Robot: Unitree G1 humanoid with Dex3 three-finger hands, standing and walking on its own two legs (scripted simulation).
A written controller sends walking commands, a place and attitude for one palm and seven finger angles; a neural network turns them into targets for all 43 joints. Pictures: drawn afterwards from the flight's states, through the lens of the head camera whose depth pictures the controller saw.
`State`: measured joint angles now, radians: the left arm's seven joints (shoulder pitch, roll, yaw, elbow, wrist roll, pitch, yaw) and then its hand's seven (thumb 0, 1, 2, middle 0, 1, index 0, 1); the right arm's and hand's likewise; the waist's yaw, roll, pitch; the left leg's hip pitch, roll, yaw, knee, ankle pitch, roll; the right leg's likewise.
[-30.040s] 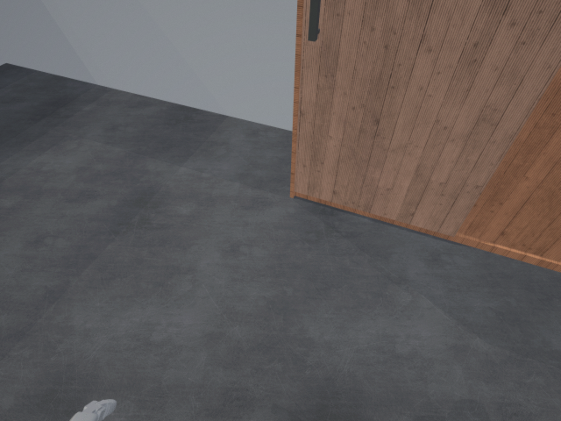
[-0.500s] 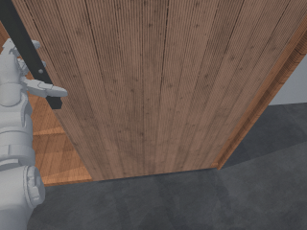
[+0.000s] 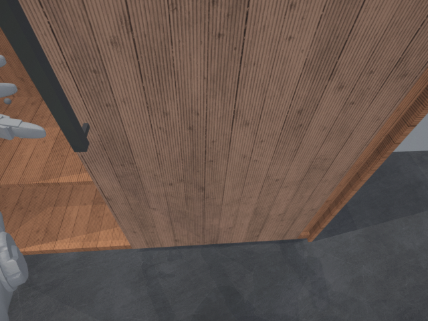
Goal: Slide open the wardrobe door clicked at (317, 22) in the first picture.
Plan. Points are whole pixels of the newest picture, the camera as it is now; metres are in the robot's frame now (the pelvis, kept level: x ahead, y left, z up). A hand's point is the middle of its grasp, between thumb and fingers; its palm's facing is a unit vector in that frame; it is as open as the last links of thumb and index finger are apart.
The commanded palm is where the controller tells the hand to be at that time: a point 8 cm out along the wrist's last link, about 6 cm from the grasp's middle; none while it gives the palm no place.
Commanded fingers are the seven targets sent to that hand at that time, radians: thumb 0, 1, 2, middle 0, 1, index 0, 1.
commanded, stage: slip the hand off the handle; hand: left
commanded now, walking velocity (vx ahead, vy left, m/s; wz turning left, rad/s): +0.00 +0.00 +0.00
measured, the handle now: (49, 70) +0.46 +0.30 +0.22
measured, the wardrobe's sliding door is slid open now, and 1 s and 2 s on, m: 0.67 0.67 0.67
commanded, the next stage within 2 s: draw the hand back to the body in 0.70 s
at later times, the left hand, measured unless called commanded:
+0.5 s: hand out of the picture +0.33 +0.37 +0.19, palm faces +0.46 -0.87 -0.16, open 14.7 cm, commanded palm +0.28 +0.39 +0.19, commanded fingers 0.00 -0.55 0.20 -0.25 -1.15 -0.25 -1.15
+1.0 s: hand out of the picture +0.27 +0.32 +0.19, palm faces +0.16 -0.99 -0.03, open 14.7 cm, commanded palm +0.22 +0.37 +0.19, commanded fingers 0.00 -0.55 0.20 -0.25 -1.15 -0.25 -1.15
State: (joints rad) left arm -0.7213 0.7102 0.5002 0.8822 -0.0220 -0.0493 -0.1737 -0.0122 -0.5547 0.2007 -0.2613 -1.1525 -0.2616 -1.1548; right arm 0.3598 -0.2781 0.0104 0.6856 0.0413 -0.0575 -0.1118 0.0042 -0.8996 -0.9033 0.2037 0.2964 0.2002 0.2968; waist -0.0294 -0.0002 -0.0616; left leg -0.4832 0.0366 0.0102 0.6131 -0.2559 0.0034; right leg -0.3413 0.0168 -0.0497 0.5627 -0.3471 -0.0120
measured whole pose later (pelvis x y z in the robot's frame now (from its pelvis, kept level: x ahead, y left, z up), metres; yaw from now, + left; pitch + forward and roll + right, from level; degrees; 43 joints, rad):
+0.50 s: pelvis +0.00 +0.01 +0.00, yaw +0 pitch +4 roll -1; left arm -0.33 0.57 0.57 0.41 -0.13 0.05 -0.16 -0.01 -0.55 0.20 -0.25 -1.15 -0.26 -1.15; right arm 0.30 -0.25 0.03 0.62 0.05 -0.08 -0.12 0.01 -0.90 -0.90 0.20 0.30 0.20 0.30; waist 0.02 0.02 -0.09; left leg -0.42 0.03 0.03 0.61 -0.26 0.01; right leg -0.29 0.01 -0.03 0.57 -0.35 0.00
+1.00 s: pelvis -0.02 +0.00 +0.01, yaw +1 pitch -1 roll -1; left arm -0.24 0.57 0.52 0.37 -0.33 0.15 -0.46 -0.01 -0.55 0.20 -0.25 -1.15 -0.25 -1.15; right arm 0.27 -0.27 0.08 0.64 0.09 -0.17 -0.17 0.01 -0.90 -0.90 0.20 0.30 0.20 0.30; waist 0.04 0.05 -0.06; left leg -0.33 0.03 0.00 0.56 -0.22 0.00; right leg -0.18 0.01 -0.06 0.51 -0.32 -0.01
